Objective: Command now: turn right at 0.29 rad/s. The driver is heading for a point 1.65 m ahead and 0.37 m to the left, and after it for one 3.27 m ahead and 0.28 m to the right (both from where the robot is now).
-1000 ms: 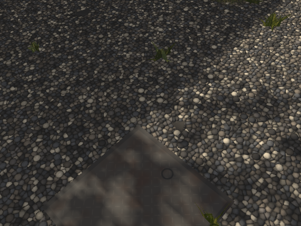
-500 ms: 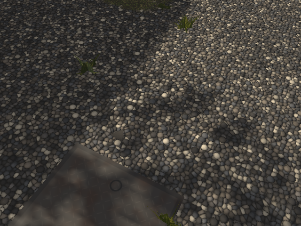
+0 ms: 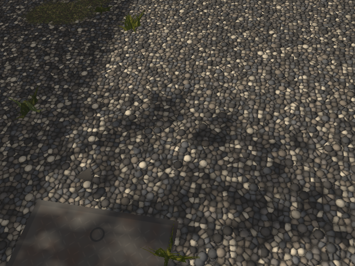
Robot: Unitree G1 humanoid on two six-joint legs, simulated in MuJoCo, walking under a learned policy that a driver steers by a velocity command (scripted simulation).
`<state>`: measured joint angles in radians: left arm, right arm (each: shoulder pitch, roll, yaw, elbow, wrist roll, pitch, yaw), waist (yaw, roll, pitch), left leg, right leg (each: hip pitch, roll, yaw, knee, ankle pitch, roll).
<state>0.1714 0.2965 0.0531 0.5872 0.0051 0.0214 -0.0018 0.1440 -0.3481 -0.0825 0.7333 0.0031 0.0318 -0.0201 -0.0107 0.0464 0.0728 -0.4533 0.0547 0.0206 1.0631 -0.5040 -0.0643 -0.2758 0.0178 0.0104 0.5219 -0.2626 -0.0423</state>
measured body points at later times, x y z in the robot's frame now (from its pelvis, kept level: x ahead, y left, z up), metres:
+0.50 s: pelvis +0.06 +0.02 +0.00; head +0.07 +0.05 +0.45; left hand +0.19 +0.31 -0.10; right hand +0.12 -0.26 -0.10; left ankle -0.01 +0.11 -0.74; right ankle +0.05 -0.11 -0.68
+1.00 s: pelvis +0.31 +0.02 +0.00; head +0.33 +0.03 +0.45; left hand +0.28 +0.31 -0.11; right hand +0.55 -0.18 -0.09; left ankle +0.27 +0.16 -0.66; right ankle +0.35 -0.09 -0.74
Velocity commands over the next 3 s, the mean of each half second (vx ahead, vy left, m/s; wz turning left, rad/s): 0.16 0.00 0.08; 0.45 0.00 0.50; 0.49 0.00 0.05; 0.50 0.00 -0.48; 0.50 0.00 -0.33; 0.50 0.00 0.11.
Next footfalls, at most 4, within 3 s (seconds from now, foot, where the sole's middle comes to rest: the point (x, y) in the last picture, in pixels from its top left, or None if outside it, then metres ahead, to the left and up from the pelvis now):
0.36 left None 0.03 0.11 -0.77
0.78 right None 0.38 -0.08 -0.77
1.26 left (122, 245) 0.52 0.29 -0.77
1.80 right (155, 163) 0.88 0.18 -0.77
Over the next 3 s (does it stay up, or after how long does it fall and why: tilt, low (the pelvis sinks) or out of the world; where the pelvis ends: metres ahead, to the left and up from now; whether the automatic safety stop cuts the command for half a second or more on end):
stays up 1.35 0.24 0.01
